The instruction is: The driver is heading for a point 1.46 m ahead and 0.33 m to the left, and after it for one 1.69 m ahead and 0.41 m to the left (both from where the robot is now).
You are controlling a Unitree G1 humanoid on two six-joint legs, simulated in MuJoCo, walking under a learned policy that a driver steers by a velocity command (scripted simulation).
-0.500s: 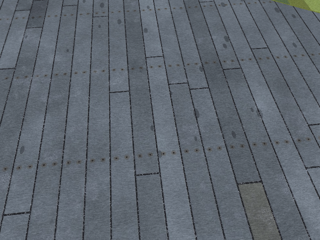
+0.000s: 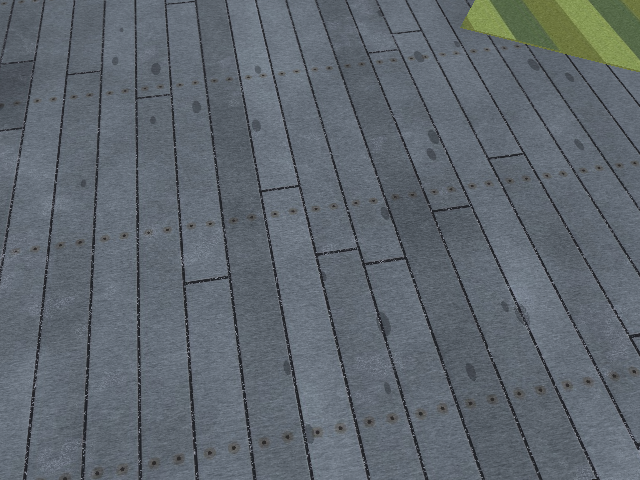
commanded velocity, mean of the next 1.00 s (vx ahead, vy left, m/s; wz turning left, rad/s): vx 0.50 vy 0.00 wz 0.09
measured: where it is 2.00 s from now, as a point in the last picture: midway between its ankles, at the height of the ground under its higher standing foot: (286, 236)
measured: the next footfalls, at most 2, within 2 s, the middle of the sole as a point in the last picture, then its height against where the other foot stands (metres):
right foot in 0.50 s outside the picture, level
left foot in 1.08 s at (313, 361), level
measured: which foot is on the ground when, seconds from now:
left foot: down 0.00-0.52, up 0.54-1.00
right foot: up 0.00-0.48, down 0.50-1.00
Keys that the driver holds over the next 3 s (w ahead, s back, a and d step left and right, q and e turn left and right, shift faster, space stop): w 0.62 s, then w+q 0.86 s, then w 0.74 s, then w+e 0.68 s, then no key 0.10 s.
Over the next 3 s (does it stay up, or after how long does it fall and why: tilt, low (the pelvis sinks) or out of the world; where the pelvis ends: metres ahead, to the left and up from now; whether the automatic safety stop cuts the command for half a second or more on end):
stays up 1.49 0.39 0.02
